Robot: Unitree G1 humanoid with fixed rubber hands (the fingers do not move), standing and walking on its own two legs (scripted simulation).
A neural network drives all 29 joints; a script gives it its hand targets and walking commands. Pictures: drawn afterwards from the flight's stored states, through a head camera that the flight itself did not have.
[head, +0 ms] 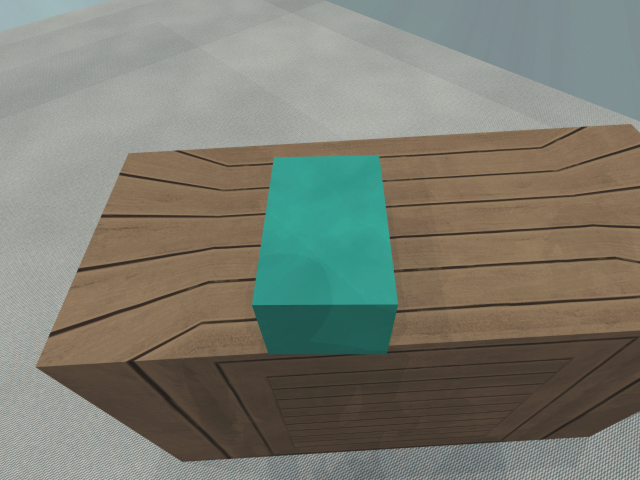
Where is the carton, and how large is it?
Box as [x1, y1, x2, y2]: [252, 155, 397, 353]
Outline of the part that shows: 378,155 274,157 252,301 252,306 268,353 386,353 396,311 397,299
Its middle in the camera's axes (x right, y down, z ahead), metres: +0.01 +0.01 +0.60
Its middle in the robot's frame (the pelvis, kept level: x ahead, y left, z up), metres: +0.44 +0.03 +0.00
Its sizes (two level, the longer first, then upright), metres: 0.281 0.174 0.142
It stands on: a pedestal, 0.70 m high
